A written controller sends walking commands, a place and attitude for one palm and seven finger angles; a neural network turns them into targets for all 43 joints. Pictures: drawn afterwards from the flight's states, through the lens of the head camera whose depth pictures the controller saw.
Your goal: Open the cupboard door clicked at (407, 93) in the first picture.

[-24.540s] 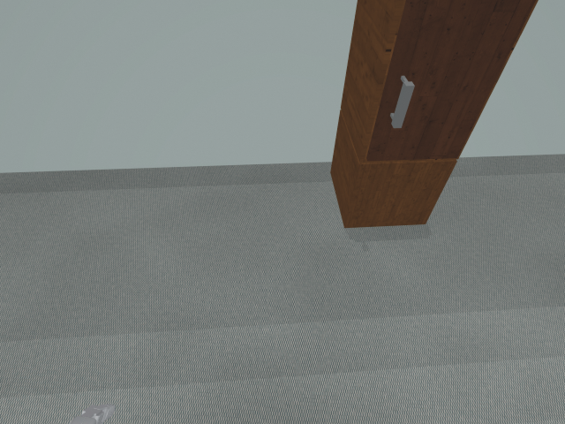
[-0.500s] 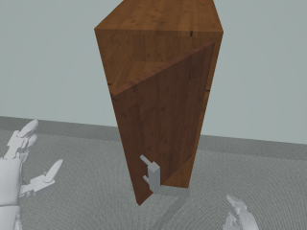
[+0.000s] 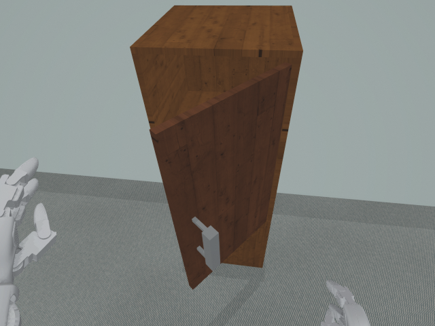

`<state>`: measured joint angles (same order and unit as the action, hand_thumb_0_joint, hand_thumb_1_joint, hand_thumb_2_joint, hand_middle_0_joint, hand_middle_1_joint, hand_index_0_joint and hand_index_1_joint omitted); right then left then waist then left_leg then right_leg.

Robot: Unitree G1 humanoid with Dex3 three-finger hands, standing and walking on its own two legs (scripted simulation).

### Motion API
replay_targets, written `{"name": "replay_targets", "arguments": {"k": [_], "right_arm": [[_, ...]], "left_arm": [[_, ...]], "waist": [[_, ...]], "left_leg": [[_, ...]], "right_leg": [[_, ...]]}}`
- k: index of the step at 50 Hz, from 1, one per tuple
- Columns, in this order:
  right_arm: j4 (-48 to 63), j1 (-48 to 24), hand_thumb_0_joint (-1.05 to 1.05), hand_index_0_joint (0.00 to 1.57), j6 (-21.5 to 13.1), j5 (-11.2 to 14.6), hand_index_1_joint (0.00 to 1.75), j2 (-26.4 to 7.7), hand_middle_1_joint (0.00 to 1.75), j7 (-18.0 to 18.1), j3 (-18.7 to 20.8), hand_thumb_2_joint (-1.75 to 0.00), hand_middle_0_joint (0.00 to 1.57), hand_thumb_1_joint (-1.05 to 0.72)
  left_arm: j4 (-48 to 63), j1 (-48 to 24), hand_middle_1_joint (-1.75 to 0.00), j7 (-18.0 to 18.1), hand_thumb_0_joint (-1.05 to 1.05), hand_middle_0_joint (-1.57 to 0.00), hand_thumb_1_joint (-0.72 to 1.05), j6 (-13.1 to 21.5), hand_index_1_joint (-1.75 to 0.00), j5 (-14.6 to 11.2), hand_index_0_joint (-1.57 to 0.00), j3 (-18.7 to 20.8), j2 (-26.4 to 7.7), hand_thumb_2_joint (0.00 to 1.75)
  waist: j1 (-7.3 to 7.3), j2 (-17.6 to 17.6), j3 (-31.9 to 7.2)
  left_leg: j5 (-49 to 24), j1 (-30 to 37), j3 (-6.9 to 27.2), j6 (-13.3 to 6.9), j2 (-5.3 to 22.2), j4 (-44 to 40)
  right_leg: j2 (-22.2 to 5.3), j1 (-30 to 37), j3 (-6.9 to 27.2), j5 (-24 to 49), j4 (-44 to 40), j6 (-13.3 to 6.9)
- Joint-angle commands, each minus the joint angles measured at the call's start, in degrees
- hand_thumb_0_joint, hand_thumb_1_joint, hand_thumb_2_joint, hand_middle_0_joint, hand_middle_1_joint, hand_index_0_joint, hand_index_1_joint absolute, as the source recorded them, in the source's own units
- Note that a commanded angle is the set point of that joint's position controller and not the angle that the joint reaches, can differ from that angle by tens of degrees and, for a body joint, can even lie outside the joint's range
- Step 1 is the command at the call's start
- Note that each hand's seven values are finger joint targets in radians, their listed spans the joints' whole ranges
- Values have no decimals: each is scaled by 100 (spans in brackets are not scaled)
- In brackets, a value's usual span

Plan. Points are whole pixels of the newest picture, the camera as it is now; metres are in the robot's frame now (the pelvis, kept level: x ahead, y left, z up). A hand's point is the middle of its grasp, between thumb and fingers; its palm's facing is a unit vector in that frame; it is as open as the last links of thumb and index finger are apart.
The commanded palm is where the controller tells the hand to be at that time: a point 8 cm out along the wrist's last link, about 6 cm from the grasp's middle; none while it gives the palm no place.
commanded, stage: step back with the hand held close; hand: left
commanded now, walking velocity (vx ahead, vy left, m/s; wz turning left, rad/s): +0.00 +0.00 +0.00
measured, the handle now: (205, 243) +0.33 +0.09 -0.09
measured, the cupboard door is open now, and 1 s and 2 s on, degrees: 52 52 52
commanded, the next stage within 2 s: stop stepping back and stand still in 1.48 s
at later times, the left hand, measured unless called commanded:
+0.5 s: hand (40, 245) +0.16 +0.27 +0.16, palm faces +0.36 -0.77 -0.53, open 7.4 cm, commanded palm +0.11 +0.31 +0.17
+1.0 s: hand out of the picture +0.10 +0.29 +0.17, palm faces +0.51 -0.74 -0.44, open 7.4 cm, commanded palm +0.03 +0.32 +0.17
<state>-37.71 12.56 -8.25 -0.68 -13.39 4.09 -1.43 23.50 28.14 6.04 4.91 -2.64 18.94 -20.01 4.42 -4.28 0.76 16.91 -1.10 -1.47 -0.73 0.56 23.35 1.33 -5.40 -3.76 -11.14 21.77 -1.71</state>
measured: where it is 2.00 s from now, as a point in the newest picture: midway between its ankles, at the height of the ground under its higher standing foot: outside the picture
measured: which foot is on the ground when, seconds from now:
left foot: down 0.00-1.00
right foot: down 0.00-0.90, up 0.92-1.00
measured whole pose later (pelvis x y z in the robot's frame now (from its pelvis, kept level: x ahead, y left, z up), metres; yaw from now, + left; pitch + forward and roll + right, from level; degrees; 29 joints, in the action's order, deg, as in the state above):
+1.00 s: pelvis -0.09 +0.02 -0.02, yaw +2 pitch +0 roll -2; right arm -35.4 16.9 -5.2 -3.2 -10.6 6.0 0.2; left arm 29.8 28.7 11.1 12.9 2.0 25.4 -23.0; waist -1.9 0.8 -0.6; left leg 14.5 -22.8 0.6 -2.8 -0.5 37.4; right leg 3.9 -20.5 0.3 -15.2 42.3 0.1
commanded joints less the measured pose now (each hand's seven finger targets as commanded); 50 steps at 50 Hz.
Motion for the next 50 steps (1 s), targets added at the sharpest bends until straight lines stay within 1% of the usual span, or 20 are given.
{"name": "replay_targets", "arguments": {"k": [1,4,5,6,7,8,13,18,21,27,31,33,35,37,41,43,45,46,48,50], "right_arm": [[930,-866,0,20,-295,28,30,-531,30,70,217,-90,20,-90],[929,-887,0,20,-285,29,30,-533,30,58,233,-90,20,-90],[917,-943,0,20,-302,32,30,-559,30,67,229,-90,20,-90],[1129,-778,0,20,-186,97,30,-659,30,97,218,-90,20,-90],[1037,-759,0,20,-85,47,30,-605,30,89,247,-90,20,-90],[1088,-855,0,20,-29,55,30,-606,30,74,250,-90,20,-90],[1151,-831,0,20,95,0,30,-655,30,87,304,-90,20,-90],[1321,-842,0,20,239,25,30,-639,30,136,405,-90,20,-90],[1380,-823,0,20,304,59,30,-642,30,155,450,-90,20,-90],[1427,-710,0,20,354,-54,30,-722,30,222,475,-90,20,-90],[1469,-599,0,20,348,-161,30,-768,30,264,529,-90,20,-90],[1473,-567,0,20,335,-192,30,-765,30,282,542,-90,20,-90],[1452,-442,0,20,301,-223,30,-739,30,297,547,-90,20,-90],[1407,-332,0,20,283,-241,30,-707,30,296,541,-90,20,-90],[1298,-284,0,20,215,-203,30,-623,30,287,461,-90,20,-90],[1293,-393,0,20,137,-203,30,-625,30,316,441,-90,20,-90],[1276,-435,0,20,38,-216,30,-679,30,316,447,-90,20,-90],[1255,-445,0,20,11,-267,30,-654,30,314,469,-90,20,-90],[1209,-444,0,20,-29,-310,30,-600,30,292,502,-90,20,-90],[1163,-456,0,20,-139,-119,30,-623,30,136,511,-90,20,-90]], "left_arm": [[845,-634,-30,90,0,-20,90,398,-30,1,-20,671,-962,90],[752,-579,-30,64,0,-20,90,428,-30,-18,-20,622,-910,90],[1068,-1242,-30,89,0,-20,90,484,-30,11,-20,660,-1091,90],[1081,-1492,-30,169,0,-20,90,710,-30,70,-20,1332,-1664,90],[609,-827,-30,117,0,-20,90,697,-30,74,-20,1018,-1220,90],[731,-794,-30,114,0,-20,90,692,-30,101,-20,998,-1263,90],[1133,-88,-30,158,0,-20,90,862,-30,97,-20,1001,-1231,90],[1494,270,-30,246,0,-20,90,884,-30,59,-20,1353,-1508,90],[1400,352,-30,263,0,-20,90,870,-30,44,-20,1313,-1424,90],[1345,302,-30,361,0,-20,90,870,-30,144,-20,1141,-1208,90],[1468,123,-30,448,0,-20,90,860,-30,329,-20,1084,-1098,90],[1594,-42,-30,493,0,-20,90,873,-30,417,-20,1161,-1171,90],[1729,-172,-30,538,0,-20,90,913,-30,491,-20,1123,-1142,90],[1829,-230,-30,584,0,-20,90,943,-30,489,-20,1142,-1184,90],[2085,-286,-30,673,0,-20,90,1033,-30,404,-20,1134,-1237,90],[2135,-219,-30,685,0,-20,90,1086,-30,384,-20,1219,-1277,90],[2064,-233,-30,672,0,-20,90,1126,-30,453,-20,1363,-1265,90],[1885,-222,-30,655,0,-20,90,1146,-30,503,-20,1353,-1195,90],[1715,-174,-30,648,0,-20,90,1171,-30,497,-20,1445,-1299,90],[1559,117,-30,492,0,-20,90,1221,-30,355,-20,1415,-1278,90]], "waist": [[-50,214,158],[-35,206,72],[-74,101,-80],[-338,350,335],[-355,611,221],[-334,492,258],[-344,8,-735],[-307,246,-1310],[-344,357,-1074],[-379,177,-518],[-418,-42,-420],[-450,30,-306],[-524,191,-271],[-568,551,-288],[-627,402,-402],[-595,-236,-365],[-493,-927,-352],[-486,-982,-226],[-481,-712,-42],[-429,-206,-300]], "left_leg": [[-1168,-588,83,-67,84,-454],[-1000,-560,77,-87,77,-491],[-965,-496,78,-102,48,-478],[-464,-949,205,-149,102,-262],[-413,-849,250,-172,72,-79],[-474,-817,242,-174,43,-38],[-1114,-800,200,-117,115,-86],[-2077,-1029,311,-33,228,-68],[-2031,-1264,337,-25,272,-59],[-1033,-2121,605,-133,447,-392],[490,-3050,792,-310,652,-593],[1601,-3478,859,-393,607,-549],[1926,-3478,799,-427,527,-267],[1934,-3251,752,-380,357,185],[1392,-2313,730,-251,229,652],[1374,-2927,1133,-355,566,-199],[2289,-4359,1812,-623,1294,-1285],[2675,-4869,1927,-775,1515,-1494],[1691,-4593,1793,-837,1487,-1118],[421,-3275,1330,-615,1160,-323]], "right_leg": [[-168,87,292,461,-489,48],[-191,124,322,239,-548,63],[-195,134,360,214,-563,63],[-449,-522,994,191,-891,60],[-575,-658,1052,29,-1025,45],[-619,-765,1085,47,-1086,19],[-685,-277,849,990,-558,5],[-554,213,623,2182,136,48],[-549,16,668,2225,267,70],[-315,-162,613,1027,446,126],[-223,102,643,288,897,131],[-294,87,805,-131,856,84],[-404,-219,1017,-450,731,34],[-574,-662,1281,-881,380,-72],[-809,-1672,1312,-1194,139,-209],[-406,-1026,926,-711,796,-22],[178,373,473,-285,2303,218],[298,688,473,-447,2815,251],[273,357,570,-597,2704,196],[81,-114,706,-197,1357,138]]}}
